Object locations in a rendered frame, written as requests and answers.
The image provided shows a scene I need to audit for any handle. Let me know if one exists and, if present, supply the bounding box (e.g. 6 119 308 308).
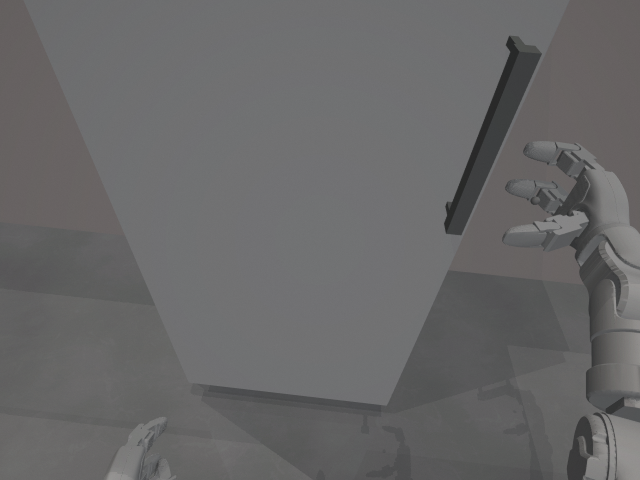
444 36 542 235

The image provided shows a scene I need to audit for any robot right upper arm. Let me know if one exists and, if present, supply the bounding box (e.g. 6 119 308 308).
567 412 640 480

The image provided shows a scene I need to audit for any right robot hand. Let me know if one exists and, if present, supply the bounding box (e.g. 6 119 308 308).
502 141 630 252

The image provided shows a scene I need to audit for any fridge door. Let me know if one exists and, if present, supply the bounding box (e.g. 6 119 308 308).
24 0 569 406

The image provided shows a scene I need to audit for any right robot forearm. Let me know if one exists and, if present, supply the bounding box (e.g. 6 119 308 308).
575 223 640 422

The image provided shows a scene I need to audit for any left robot hand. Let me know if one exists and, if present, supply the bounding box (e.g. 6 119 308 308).
103 417 176 480

